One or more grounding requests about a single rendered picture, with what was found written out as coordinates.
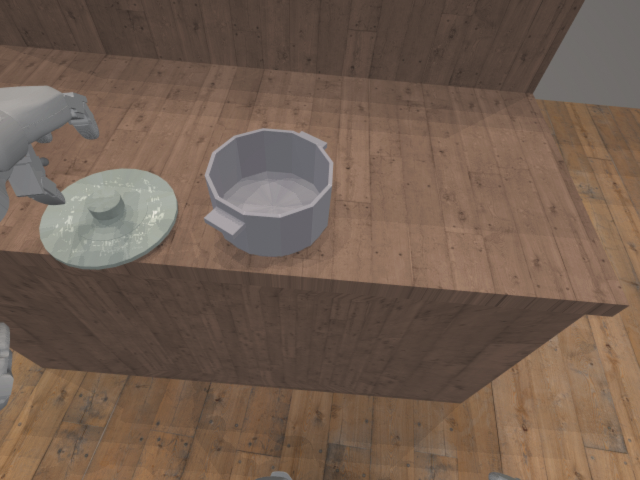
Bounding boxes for robot left forearm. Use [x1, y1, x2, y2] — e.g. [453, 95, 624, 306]
[0, 110, 28, 222]

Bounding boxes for robot left hand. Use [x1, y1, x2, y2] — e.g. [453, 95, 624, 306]
[0, 86, 99, 205]

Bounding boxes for knob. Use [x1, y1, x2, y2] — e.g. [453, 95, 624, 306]
[86, 188, 125, 220]

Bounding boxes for table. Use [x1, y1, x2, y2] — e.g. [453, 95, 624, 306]
[0, 0, 630, 404]

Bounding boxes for lid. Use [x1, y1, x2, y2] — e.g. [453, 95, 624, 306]
[39, 169, 178, 270]

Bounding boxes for pot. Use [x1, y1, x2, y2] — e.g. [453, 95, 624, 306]
[204, 128, 333, 257]

